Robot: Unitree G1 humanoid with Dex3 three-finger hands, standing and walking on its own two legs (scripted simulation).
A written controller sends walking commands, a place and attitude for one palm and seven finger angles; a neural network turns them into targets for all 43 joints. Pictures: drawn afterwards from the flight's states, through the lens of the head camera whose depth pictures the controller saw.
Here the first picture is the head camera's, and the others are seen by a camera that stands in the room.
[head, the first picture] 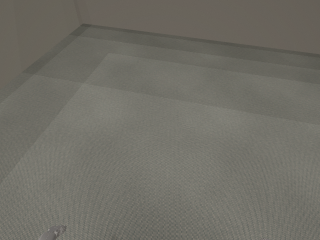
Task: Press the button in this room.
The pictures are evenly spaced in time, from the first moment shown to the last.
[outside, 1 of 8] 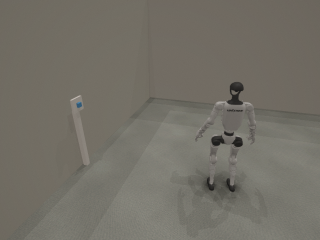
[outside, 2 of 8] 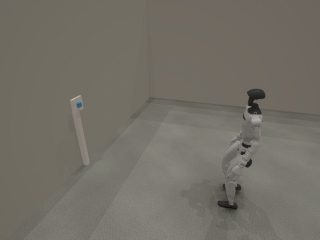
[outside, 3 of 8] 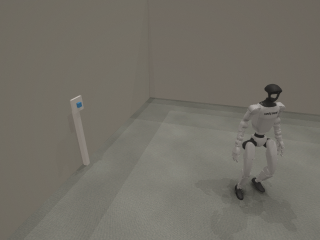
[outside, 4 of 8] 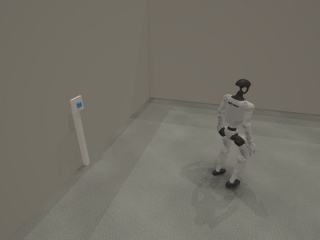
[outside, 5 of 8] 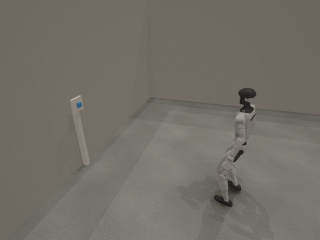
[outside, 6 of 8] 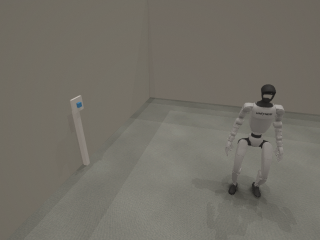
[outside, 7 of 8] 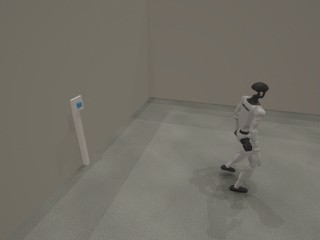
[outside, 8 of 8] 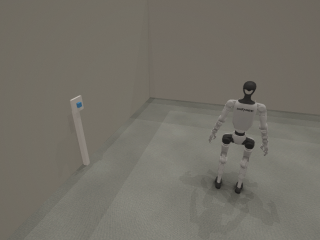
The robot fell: no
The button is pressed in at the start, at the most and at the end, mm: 0 0 0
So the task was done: no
